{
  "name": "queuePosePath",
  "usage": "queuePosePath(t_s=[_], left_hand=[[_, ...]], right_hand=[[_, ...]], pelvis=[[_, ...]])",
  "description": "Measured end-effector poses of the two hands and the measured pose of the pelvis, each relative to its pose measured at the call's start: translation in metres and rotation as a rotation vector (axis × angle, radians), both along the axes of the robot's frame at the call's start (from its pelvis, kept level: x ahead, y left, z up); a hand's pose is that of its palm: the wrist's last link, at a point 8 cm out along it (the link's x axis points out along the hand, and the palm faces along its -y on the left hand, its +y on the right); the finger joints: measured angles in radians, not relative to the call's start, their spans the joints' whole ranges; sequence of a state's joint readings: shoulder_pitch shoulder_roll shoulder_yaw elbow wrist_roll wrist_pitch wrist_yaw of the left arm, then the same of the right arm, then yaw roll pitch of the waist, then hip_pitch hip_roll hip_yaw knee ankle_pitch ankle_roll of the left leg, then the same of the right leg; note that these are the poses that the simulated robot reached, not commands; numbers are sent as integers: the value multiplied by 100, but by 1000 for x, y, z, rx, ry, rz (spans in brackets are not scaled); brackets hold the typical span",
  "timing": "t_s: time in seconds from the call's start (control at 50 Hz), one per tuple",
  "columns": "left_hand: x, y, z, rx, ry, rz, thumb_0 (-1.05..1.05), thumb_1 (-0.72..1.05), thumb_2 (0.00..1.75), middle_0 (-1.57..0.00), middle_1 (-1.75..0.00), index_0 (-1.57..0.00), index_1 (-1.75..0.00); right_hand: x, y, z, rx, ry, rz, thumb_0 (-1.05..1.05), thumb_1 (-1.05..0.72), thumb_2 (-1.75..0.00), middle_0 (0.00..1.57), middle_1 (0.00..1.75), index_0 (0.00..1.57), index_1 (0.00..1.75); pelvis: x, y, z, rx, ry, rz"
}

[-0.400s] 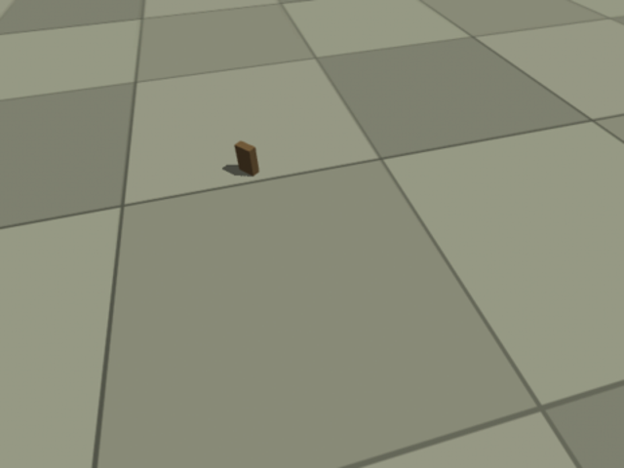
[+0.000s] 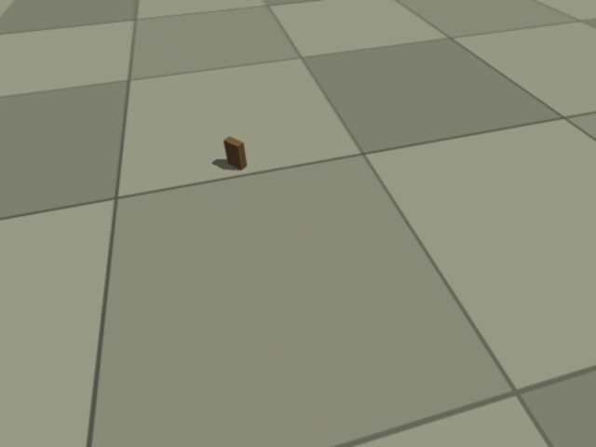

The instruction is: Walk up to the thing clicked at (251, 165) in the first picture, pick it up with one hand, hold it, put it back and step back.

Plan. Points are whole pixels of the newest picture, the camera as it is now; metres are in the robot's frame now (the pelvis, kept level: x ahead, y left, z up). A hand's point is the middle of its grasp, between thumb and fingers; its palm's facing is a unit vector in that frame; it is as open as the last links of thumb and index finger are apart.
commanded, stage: stand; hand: left
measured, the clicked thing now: (235, 153) +1.67 +0.37 -0.71
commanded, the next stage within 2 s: walk up in 0.72 s
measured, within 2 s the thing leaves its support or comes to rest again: neither
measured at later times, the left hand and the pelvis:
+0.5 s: hand out of the picture +0.07 +0.26 -0.16, palm faces -0.01 -0.94 -0.35, open 7.4 cm; pelvis +0.00 +0.00 +0.00, yaw +0 degrees
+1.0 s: hand out of the picture +0.05 +0.32 -0.15, palm faces +0.10 -0.91 -0.39, open 7.4 cm; pelvis +0.05 +0.03 -0.01, yaw +4 degrees
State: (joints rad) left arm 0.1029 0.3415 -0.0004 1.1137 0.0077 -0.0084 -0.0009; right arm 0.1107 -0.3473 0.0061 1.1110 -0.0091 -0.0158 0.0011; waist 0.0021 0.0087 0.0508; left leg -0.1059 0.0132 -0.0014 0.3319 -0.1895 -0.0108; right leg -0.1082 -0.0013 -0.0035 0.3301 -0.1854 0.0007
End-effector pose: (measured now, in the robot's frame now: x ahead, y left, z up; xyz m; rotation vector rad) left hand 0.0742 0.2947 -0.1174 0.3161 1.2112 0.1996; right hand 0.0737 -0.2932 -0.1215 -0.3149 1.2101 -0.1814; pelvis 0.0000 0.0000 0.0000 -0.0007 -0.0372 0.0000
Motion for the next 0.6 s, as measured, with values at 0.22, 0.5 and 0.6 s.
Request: queuePosePath(t_s=[0.22, 0.5, 0.6], left_hand=[[-5, 2, 0, 1, 9, 6, 1, 90, 90, -21, -30, -21, -29], [-10, 5, -1, 2, 17, 9, 1, 90, 90, -21, -30, -21, -29], [-11, 5, -1, 1, 20, 10, 1, 90, 90, -21, -30, -21, -29]], right_hand=[[-2, 1, 0, -1, 4, 2, 1, -90, -90, 20, 30, 20, 30], [-4, 2, 1, -3, 9, 3, 1, -90, -90, 20, 30, 20, 30], [-4, 2, 1, -5, 12, 4, 1, -90, -90, 20, 30, 20, 30]], pelvis=[[-1, 1, 0, 0, -2, 1], [-1, 2, 0, -1, -1, 2], [-1, 3, 1, 0, 0, 2]])
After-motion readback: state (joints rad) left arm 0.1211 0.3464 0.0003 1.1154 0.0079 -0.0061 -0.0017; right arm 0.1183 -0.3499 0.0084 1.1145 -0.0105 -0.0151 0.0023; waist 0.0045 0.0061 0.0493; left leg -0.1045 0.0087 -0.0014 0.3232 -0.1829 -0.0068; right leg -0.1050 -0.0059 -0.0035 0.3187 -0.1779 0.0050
